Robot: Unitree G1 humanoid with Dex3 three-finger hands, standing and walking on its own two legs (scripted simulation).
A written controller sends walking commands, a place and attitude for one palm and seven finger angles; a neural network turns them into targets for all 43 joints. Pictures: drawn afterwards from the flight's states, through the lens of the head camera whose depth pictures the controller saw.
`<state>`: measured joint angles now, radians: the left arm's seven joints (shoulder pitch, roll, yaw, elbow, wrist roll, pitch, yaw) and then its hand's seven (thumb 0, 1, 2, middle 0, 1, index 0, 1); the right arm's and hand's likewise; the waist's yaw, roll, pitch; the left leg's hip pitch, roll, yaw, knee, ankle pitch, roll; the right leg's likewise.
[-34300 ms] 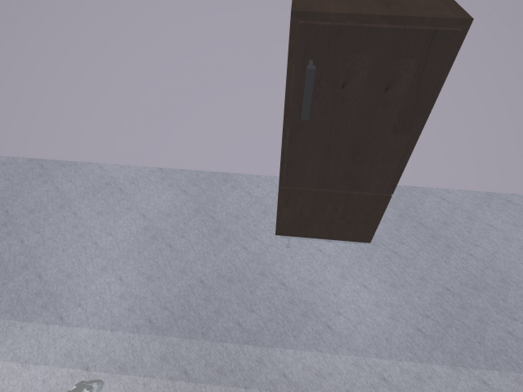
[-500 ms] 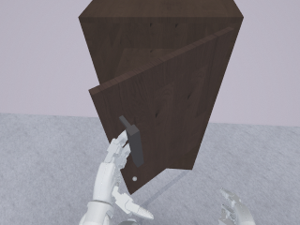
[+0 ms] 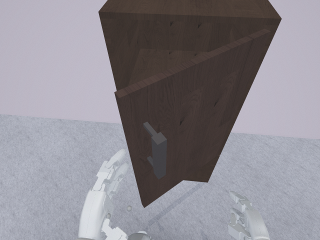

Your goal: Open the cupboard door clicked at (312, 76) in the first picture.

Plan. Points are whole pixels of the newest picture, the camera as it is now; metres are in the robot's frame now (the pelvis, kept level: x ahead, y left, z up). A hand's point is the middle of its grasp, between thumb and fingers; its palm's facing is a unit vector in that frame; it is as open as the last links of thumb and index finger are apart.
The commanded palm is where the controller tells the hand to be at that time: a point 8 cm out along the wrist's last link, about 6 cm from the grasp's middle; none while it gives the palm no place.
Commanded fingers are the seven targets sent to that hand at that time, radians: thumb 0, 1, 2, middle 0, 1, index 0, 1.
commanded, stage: slide the hand sideways off the handle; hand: left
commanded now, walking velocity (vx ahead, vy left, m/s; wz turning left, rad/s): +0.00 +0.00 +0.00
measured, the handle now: (154, 151) +0.30 +0.03 +0.09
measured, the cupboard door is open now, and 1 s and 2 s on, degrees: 41 41 41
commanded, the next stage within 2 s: draw the hand back to the body in 0.32 s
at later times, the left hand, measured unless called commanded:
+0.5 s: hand (111, 221) +0.16 +0.10 +0.08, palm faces -0.07 -1.00 +0.00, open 16.4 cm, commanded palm +0.13 +0.17 +0.10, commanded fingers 0.00 -0.50 0.30 -0.15 -0.30 -0.15 -0.30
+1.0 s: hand (67, 202) +0.17 +0.17 +0.14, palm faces +0.05 -0.98 -0.20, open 15.9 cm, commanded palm +0.14 +0.23 +0.17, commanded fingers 0.00 -0.15 0.45 -0.16 -0.30 -0.16 -0.30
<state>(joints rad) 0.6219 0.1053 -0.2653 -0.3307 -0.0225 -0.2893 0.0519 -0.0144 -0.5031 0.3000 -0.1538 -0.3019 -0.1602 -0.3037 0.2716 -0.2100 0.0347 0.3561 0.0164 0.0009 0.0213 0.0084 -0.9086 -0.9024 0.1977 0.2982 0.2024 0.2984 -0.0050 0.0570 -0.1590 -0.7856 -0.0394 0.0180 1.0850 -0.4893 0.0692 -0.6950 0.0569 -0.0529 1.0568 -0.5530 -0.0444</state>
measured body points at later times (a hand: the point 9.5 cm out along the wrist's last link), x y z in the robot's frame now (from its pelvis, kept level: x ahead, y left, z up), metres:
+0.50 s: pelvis -0.01 +0.00 -0.01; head +0.02 -0.01 +0.44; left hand +0.16 +0.16 +0.09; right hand +0.18 -0.23 -0.07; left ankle +0.03 +0.07 -0.66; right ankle -0.01 -0.10 -0.66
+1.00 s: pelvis +0.01 -0.01 +0.03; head -0.01 -0.01 +0.48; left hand +0.16 +0.22 +0.15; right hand +0.19 -0.23 -0.03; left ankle +0.03 +0.07 -0.66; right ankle -0.01 -0.10 -0.66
